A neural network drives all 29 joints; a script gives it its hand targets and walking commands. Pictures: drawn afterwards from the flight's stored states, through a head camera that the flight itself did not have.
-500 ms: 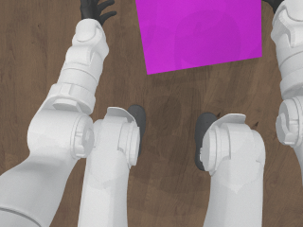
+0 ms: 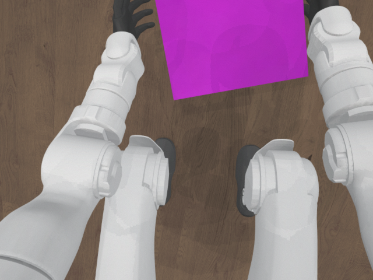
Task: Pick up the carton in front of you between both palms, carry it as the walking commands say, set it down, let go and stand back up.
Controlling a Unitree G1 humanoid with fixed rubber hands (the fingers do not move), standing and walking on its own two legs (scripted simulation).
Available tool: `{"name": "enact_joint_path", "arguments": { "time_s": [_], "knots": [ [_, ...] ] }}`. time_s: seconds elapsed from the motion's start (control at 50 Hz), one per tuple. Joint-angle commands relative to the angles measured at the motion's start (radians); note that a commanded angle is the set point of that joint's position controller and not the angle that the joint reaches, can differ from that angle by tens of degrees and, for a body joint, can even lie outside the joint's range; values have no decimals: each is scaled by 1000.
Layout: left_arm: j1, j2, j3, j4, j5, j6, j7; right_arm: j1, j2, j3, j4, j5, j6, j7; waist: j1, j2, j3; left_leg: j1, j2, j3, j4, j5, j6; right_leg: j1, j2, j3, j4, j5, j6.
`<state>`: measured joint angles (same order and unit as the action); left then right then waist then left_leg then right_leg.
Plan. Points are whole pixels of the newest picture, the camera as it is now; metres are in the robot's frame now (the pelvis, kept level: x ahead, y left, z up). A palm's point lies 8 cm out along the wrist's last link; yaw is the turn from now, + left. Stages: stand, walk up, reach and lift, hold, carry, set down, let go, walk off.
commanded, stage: reach and lift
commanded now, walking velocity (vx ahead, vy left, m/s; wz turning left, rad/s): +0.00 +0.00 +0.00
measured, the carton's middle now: (226, 39) +0.50 -0.06 -0.25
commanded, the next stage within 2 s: none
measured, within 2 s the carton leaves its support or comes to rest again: leaves its support in 0.32 s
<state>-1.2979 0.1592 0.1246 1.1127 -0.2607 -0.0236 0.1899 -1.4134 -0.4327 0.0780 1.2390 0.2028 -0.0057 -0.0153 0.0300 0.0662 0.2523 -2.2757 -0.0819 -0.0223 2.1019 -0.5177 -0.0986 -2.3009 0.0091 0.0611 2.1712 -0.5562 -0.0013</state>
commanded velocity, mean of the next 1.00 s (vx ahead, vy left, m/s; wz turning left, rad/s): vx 0.00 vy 0.00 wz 0.00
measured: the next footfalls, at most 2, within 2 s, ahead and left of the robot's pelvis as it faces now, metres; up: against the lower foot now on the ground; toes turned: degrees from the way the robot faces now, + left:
none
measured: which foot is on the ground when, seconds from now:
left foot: down 0.00-1.00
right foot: down 0.00-1.00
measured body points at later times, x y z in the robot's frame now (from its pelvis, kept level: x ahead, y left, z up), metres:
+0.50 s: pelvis +0.00 +0.00 +0.00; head +0.32 -0.07 +0.31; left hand +0.52 +0.10 -0.13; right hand +0.53 -0.20 -0.14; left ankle +0.13 +0.14 -0.34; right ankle +0.11 -0.12 -0.34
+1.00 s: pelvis +0.01 +0.01 +0.13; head +0.25 -0.04 +0.51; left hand +0.49 +0.10 +0.06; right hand +0.48 -0.21 +0.05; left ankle +0.13 +0.14 -0.34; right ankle +0.11 -0.12 -0.34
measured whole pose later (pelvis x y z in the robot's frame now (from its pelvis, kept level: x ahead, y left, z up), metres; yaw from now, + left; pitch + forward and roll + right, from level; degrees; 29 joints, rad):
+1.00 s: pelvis +0.01 +0.01 +0.13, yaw -5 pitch +41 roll +2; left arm -0.86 -0.12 0.49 0.61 0.13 0.27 0.14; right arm -0.98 -0.10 -0.30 0.82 -0.17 0.29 0.00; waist 0.00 0.04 -0.17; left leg -1.92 -0.14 -0.09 1.72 -0.52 -0.09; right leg -1.95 0.10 0.10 1.74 -0.50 0.05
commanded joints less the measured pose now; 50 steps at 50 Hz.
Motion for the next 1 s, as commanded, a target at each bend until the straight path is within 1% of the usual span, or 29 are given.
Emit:
{"name": "enact_joint_path", "arguments": {
  "time_s": [0.0,0.04,0.06,0.1,0.12,0.16,0.2,0.24,0.3,0.32,0.34,0.36,0.42,0.46,0.5,0.54,0.6,0.64,0.72,0.8,0.88,0.98],
  "knots": [
    [-174,-120,-6,-85,16,-24,1,-275,50,12,-71,-23,-24,-4,-50,-145,-1016,482,-31,111,-101,216,5,591,-3,-18,-238,237,-9],
    [-172,-155,29,-57,56,-24,2,-290,100,13,-61,-35,-22,-1,-31,-143,-1008,498,-39,114,-100,214,6,585,4,-18,-242,223,-5],
    [-245,-288,-13,-77,58,-20,-21,-360,250,58,-92,-23,-20,21,-24,-145,-1014,491,-49,113,-98,220,13,588,15,-19,-243,229,-8],
    [-369,-508,-40,-86,82,-6,-74,-468,476,109,-83,-28,-7,69,-37,-152,-1023,464,-70,114,-82,227,19,588,31,-19,-231,250,-12],
    [-416,-593,-40,-90,103,4,-98,-498,578,121,-83,-38,2,91,-44,-157,-1019,455,-80,118,-75,219,21,583,39,-25,-227,247,-14],
    [-475,-716,-24,-118,140,30,-143,-514,721,109,-102,-61,23,131,-57,-151,-1011,449,-96,128,-68,198,25,559,52,-41,-224,231,-18],
    [-510,-795,-18,-143,161,53,-174,-514,808,84,-129,-73,40,160,-66,-125,-1009,443,-104,133,-64,197,30,536,62,-50,-219,239,-23],
    [-524,-868,-31,-183,155,68,-190,-514,874,73,-174,-68,50,176,-68,-105,-1064,454,-109,142,-62,226,30,560,71,-59,-207,280,-25],
    [-526,-972,-76,-237,125,84,-204,-524,961,91,-268,-55,60,181,-83,-113,-1193,484,-115,146,-55,304,31,633,82,-79,-189,379,-19],
    [-495,-997,-96,-237,117,85,-196,-526,964,106,-288,-55,59,168,-83,-113,-1237,497,-117,151,-52,326,25,666,83,-85,-183,407,-14],
    [-517,-1024,-127,-285,98,91,-200,-520,1003,118,-345,-45,67,168,-98,-123,-1306,517,-117,151,-52,339,26,724,89,-92,-187,436,-12],
    [-518,-1049,-150,-317,87,97,-198,-514,1025,131,-385,-41,74,165,-101,-127,-1371,536,-120,157,-54,348,22,776,93,-98,-189,456,-12],
    [-535,-1094,-237,-450,63,120,-192,-472,1095,171,-495,-36,107,155,-109,-164,-1544,571,-127,162,-77,339,17,924,104,-111,-204,486,-4],
    [-534,-1109,-285,-542,66,140,-189,-440,1148,201,-572,-36,137,148,-99,-181,-1627,610,-133,168,-105,313,23,982,116,-120,-228,466,6],
    [-531,-1103,-306,-604,92,167,-189,-397,1194,209,-607,-46,173,148,-78,-187,-1621,612,-138,174,-145,254,29,990,124,-122,-264,408,12],
    [-515,-1107,-291,-605,127,197,-195,-352,1238,193,-586,-69,209,158,-57,-187,-1519,582,-137,174,-192,160,37,927,129,-122,-313,292,14],
    [-478,-1134,-217,-528,203,240,-210,-290,1302,121,-490,-131,249,187,-30,-172,-1322,534,-132,162,-257,44,47,795,135,-112,-393,106,10],
    [-460,-1154,-176,-485,244,259,-223,-267,1325,67,-437,-173,264,207,-22,-161,-1261,540,-130,153,-296,21,51,760,138,-109,-433,57,7],
    [-429,-1183,-129,-431,295,277,-243,-238,1339,-13,-379,-234,273,223,-30,-139,-1255,584,-131,142,-375,30,53,777,141,-113,-498,71,8],
    [-372,-1217,-117,-415,320,283,-254,-200,1356,-44,-372,-267,271,228,-39,-122,-1288,658,-132,132,-448,56,47,830,145,-120,-555,107,8],
    [-315,-1254,-164,-434,309,286,-267,-154,1385,-14,-415,-265,269,228,-50,-107,-1348,731,-131,125,-506,103,40,917,148,-119,-603,177,11],
    [-240,-1294,-264,-486,269,292,-277,-96,1432,73,-501,-226,272,224,-54,-99,-1407,835,-128,112,-570,161,32,1033,155,-117,-657,255,16]
  ]
}}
